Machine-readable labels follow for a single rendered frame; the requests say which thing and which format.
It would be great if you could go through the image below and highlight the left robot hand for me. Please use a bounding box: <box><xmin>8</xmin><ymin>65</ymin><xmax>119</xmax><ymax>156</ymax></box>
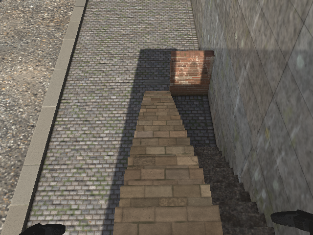
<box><xmin>19</xmin><ymin>223</ymin><xmax>66</xmax><ymax>235</ymax></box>

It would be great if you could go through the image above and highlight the right robot hand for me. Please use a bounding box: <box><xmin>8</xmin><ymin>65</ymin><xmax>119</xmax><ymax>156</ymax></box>
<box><xmin>270</xmin><ymin>210</ymin><xmax>313</xmax><ymax>235</ymax></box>

